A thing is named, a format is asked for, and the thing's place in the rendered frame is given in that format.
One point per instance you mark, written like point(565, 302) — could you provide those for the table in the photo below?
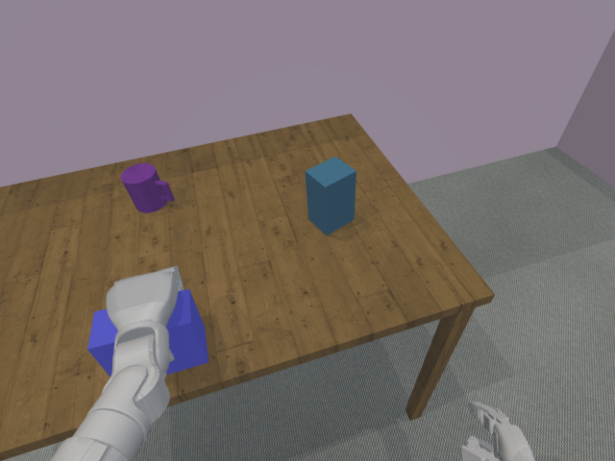
point(272, 290)

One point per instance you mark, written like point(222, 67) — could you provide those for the robot right hand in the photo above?
point(510, 444)

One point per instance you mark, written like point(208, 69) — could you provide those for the robot left hand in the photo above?
point(148, 297)

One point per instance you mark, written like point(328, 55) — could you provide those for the sponge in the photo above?
point(187, 336)

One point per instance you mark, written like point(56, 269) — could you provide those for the left robot forearm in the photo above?
point(119, 422)

